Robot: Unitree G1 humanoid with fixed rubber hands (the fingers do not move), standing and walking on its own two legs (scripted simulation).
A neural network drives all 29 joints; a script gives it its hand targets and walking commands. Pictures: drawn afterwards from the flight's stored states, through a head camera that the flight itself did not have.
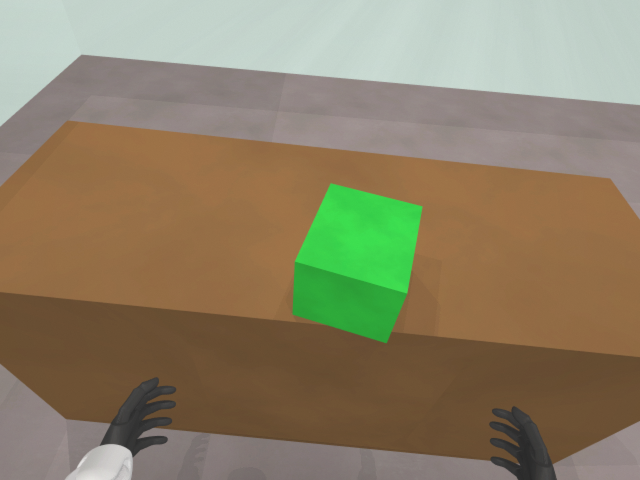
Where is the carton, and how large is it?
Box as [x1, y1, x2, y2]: [292, 183, 422, 342]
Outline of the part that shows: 331,183 295,260 292,314 386,342 407,291 422,206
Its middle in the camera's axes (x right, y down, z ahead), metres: +0.06 +0.04 +0.65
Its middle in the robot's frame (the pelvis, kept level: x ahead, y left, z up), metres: +0.46 -0.05 -0.03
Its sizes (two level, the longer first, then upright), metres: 0.190 0.163 0.141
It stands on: a pedestal, 0.66 m high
